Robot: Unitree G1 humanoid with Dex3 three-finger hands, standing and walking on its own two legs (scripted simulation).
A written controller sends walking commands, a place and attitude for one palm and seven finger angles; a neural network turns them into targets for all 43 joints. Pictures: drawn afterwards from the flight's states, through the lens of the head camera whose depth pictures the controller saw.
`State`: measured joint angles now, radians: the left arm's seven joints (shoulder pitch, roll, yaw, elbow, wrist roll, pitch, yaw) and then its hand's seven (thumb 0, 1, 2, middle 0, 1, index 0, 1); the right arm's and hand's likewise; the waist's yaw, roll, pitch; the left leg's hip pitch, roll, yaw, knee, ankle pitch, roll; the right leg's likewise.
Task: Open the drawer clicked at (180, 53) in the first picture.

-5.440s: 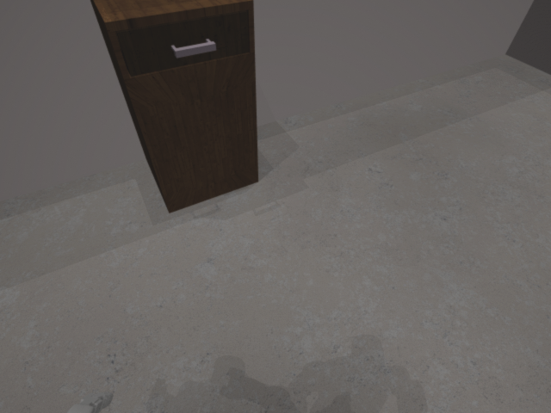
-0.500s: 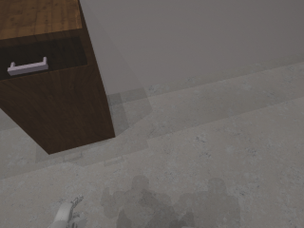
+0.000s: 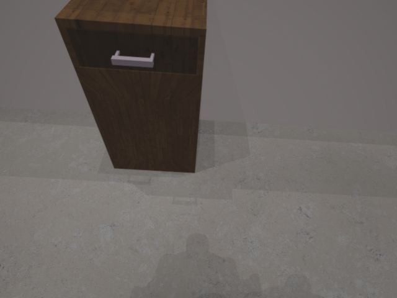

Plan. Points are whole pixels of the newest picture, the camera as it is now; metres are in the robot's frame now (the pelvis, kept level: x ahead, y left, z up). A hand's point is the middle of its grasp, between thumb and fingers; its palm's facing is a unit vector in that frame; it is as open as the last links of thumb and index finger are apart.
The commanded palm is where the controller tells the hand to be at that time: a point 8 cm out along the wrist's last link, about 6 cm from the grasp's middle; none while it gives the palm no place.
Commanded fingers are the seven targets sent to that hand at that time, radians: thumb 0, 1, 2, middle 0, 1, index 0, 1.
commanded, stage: take the last steps up to it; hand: left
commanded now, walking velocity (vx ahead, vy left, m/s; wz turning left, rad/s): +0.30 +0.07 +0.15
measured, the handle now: (134, 58) +0.81 +0.30 +0.00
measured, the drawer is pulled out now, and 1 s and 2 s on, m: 0.00 0.00 0.00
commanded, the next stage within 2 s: come to a stop and stand still in 0.96 s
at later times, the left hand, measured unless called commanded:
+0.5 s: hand (121, 272) +0.18 +0.19 -0.15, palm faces +0.00 -0.98 -0.18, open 7.4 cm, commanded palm none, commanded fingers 0.00 0.90 0.90 -0.20 -0.30 -0.20 -0.30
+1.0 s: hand (138, 270) +0.19 +0.15 -0.15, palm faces +0.17 -0.97 -0.18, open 7.3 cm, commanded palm none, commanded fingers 0.00 0.90 0.90 -0.20 -0.30 -0.20 -0.30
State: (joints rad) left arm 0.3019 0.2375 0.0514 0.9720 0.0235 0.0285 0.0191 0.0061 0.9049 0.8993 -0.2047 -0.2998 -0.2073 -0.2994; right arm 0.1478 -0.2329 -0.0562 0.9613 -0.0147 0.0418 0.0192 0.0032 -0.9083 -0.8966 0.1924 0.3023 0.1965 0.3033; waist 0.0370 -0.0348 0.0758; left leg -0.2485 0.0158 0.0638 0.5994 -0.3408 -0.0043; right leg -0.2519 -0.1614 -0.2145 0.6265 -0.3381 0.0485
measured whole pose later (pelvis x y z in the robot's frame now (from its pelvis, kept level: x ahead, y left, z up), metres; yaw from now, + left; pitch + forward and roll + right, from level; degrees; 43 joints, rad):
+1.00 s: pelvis +0.25 -0.01 +0.02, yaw +4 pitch -1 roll -1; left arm 0.39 0.12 0.03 1.12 0.03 -0.06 0.01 0.00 0.92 0.90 -0.20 -0.30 -0.20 -0.30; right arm 0.20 -0.18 -0.06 1.04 -0.02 0.00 0.02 0.00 -0.91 -0.90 0.19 0.30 0.19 0.30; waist 0.04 0.03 0.01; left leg -0.49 0.11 0.06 0.77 -0.20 -0.02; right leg -0.08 -0.01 -0.19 0.35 -0.26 -0.03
